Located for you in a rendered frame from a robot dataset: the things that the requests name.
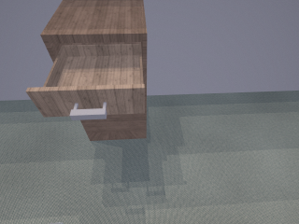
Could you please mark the handle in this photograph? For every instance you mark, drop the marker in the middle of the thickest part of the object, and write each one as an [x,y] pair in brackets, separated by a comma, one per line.
[87,114]

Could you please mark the drawer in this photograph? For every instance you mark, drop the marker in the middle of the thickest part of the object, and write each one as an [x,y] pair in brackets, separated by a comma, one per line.
[91,75]

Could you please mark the cabinet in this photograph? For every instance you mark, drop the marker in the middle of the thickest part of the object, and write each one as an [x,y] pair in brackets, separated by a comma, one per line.
[103,22]

